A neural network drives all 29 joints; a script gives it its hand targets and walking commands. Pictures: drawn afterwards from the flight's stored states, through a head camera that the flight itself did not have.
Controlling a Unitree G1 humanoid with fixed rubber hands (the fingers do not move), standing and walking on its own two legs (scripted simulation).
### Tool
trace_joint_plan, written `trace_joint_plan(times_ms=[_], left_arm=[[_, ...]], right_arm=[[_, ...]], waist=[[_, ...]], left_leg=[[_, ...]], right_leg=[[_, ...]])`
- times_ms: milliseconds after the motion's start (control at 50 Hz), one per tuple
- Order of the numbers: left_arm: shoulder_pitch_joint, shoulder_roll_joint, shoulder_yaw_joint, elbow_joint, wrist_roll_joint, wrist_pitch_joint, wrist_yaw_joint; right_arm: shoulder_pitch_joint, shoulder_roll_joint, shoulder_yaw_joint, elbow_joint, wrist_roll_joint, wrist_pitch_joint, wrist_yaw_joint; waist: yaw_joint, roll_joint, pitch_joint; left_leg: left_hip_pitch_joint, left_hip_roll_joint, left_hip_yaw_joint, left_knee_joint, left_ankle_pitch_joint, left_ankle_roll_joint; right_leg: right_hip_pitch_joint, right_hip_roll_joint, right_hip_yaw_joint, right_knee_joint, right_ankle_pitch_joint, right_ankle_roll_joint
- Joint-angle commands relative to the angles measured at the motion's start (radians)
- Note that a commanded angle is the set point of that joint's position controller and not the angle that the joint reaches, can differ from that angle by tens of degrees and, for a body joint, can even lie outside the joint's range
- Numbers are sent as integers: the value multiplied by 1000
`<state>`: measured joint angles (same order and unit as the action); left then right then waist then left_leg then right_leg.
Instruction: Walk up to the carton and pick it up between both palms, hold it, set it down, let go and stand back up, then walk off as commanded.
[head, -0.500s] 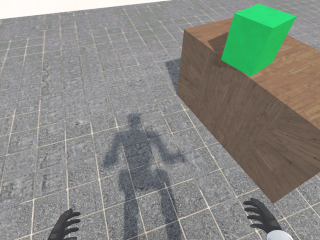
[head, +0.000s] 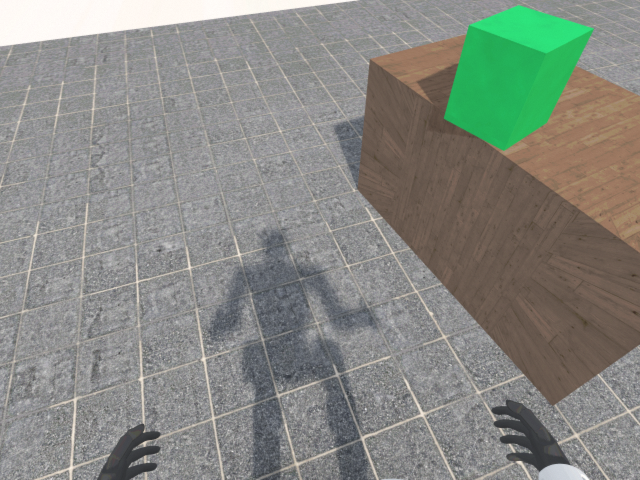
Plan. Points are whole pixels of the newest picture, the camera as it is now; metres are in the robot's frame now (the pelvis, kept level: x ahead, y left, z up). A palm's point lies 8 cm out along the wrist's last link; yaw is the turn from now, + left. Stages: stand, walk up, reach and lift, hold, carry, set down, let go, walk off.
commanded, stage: stand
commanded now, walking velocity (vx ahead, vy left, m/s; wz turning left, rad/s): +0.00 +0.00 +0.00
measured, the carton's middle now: (511, 78) +1.03 -0.50 -0.01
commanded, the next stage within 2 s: none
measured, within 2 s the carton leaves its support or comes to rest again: neither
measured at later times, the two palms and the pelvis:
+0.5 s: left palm out of the picture +0.12 +0.26 -0.09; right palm (554, 471) +0.14 -0.28 -0.07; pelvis +0.00 +0.00 +0.00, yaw +0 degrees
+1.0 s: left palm out of the picture +0.11 +0.26 -0.09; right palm (558, 478) +0.14 -0.29 -0.08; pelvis +0.00 +0.00 +0.00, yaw +0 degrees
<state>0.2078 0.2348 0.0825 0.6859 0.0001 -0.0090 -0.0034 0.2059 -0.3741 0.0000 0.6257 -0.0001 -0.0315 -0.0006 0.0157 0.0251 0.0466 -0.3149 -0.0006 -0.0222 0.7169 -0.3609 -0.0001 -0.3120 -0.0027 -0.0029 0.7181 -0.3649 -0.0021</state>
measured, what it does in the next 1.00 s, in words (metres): stands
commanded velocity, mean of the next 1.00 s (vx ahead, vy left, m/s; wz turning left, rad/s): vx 0.00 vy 0.00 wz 0.00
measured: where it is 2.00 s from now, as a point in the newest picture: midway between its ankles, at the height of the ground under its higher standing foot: outside the picture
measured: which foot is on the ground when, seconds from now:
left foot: down 0.00-1.00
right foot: down 0.00-1.00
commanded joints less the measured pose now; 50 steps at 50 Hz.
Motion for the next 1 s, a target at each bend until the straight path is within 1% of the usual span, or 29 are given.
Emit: trace_joint_plan(times_ms=[0,20,60,100,160,200,220,240,300,320,420,440,480,520,540,560,580,740,760,780,800,820,840,860,880,900,920,940,980], left_arm=[[-129,309,37,0,16,-42,10],[-115,319,38,-9,4,-45,5],[-84,286,29,4,13,-46,11],[-75,312,49,17,-1,-32,7],[-73,293,43,0,-5,-34,12],[-143,271,32,2,14,-33,2],[-101,315,46,10,7,-43,8],[-120,312,49,4,5,-37,8],[-83,313,53,30,-2,-34,1],[-65,305,42,25,-1,-32,10],[-105,273,42,23,14,-40,9],[-93,299,48,24,-8,-30,0],[-113,303,52,21,6,-32,10],[-77,314,59,34,10,-25,6],[-86,306,48,35,7,-24,8],[-93,302,49,34,7,-20,5],[-104,282,35,32,9,-29,8],[-105,289,44,44,1,-24,-1],[-80,280,46,33,-6,-30,-2],[-101,268,39,46,4,-31,-6],[-95,270,40,33,16,-33,1],[-113,301,41,55,16,-25,4],[-102,274,37,53,9,-35,2],[-100,280,28,50,18,-39,-2],[-153,288,40,36,10,-38,0],[-136,287,41,27,7,-41,-6],[-125,291,35,47,9,-38,-5],[-108,314,45,41,14,-33,0],[-121,310,52,35,6,-25,-4]], right_arm=[[-30,-171,-66,28,-22,-44,-4],[-17,-200,-74,48,-25,-31,-9],[-38,-180,-67,50,-19,-30,-7],[-44,-193,-68,60,-31,-45,-3],[-83,-186,-65,54,-28,-42,-9],[-114,-176,-64,31,-31,-37,-15],[-65,-192,-73,48,-16,-39,-5],[-70,-189,-57,45,-38,-53,-7],[-56,-192,-70,40,-27,-45,-8],[-77,-193,-60,56,-25,-46,-7],[-62,-188,-64,62,-33,-57,-15],[-63,-211,-64,57,-24,-51,-13],[-60,-198,-68,64,-28,-44,-24],[-37,-172,-64,67,-22,-49,-13],[-94,-179,-58,59,-29,-42,-11],[-102,-194,-66,48,-28,-43,-11],[-92,-163,-61,59,-32,-40,-17],[-72,-220,-74,68,-21,-52,-5],[-70,-226,-80,65,-45,-49,-15],[-65,-225,-76,73,-34,-53,-16],[-83,-218,-71,58,-30,-51,-8],[-85,-186,-65,70,-20,-45,-18],[-75,-172,-62,66,-25,-51,-13],[-74,-156,-59,58,-4,-46,-4],[-31,-163,-56,84,-18,-50,-2],[-63,-148,-51,82,-26,-43,1],[-64,-166,-45,81,-24,-41,0],[-95,-174,-69,62,-18,-38,-2],[-73,-187,-63,81,-14,-36,-7]], waist=[[-43,-186,-6],[-17,-146,-13],[-33,-77,-26],[-4,23,-3],[24,-24,-23],[-7,-109,-18],[-18,-87,-100],[5,-16,-39],[-2,-32,-41],[7,12,-66],[-5,-52,-99],[13,-58,-70],[-4,-70,5],[-14,-9,-77],[9,52,-66],[28,-31,-42],[11,-71,-27],[-2,-44,-23],[31,-11,-49],[23,3,-22],[31,-35,-18],[-2,-69,21],[-13,-36,9],[-29,-107,-51],[-40,-117,4],[-17,-39,-87],[9,-73,-51],[-16,-30,-44],[-13,-104,-78]], left_leg=[[37,78,-90,-165,198,68],[50,80,-89,-167,187,64],[66,101,-100,-191,183,68],[-18,131,-166,-235,153,77],[-31,102,-153,-227,166,78],[20,89,-109,-211,164,71],[60,88,-103,-193,190,64],[12,103,-129,-204,175,73],[4,86,-121,-209,185,67],[35,98,-119,-201,210,69],[77,124,-153,-193,310,74],[34,109,-140,-182,285,71],[9,95,-123,-224,254,74],[57,114,-131,-201,231,71],[-2,122,-161,-232,147,82],[-41,108,-149,-234,125,69],[-2,99,-133,-219,126,72],[-18,122,-171,-276,120,76],[13,144,-200,-279,130,79],[-18,144,-198,-284,133,74],[-28,129,-180,-267,134,74],[-35,135,-180,-259,139,87],[0,115,-156,-251,116,77],[44,93,-114,-200,157,62],[34,85,-103,-200,177,68],[62,94,-121,-205,205,74],[29,94,-133,-208,167,67],[59,94,-121,-217,190,54],[79,102,-117,-218,200,50]], right_leg=[[-13,-111,150,-236,192,-78],[-34,-114,158,-233,158,-81],[-23,-104,149,-230,137,-83],[30,-72,104,-165,180,-61],[60,-72,103,-156,145,-72],[12,-81,96,-193,132,-71],[32,-87,122,-183,165,-73],[18,-66,101,-147,180,-67],[33,-74,110,-169,171,-61],[37,-85,117,-166,190,-68],[39,-83,88,-130,263,-66],[43,-67,90,-146,207,-61],[8,-83,99,-165,222,-61],[15,-89,106,-154,167,-68],[45,-51,69,-126,119,-55],[55,-71,95,-174,107,-68],[28,-88,123,-184,116,-72],[23,-55,84,-161,88,-64],[35,-58,71,-122,94,-58],[40,-62,84,-135,116,-64],[62,-65,88,-161,147,-72],[23,-68,110,-195,154,-72],[9,-84,124,-191,111,-74],[21,-96,130,-212,129,-83],[-26,-93,143,-216,164,-75],[18,-104,122,-180,138,-72],[30,-89,109,-172,99,-66],[-3,-84,120,-220,138,-67],[6,-82,114,-202,107,-71]])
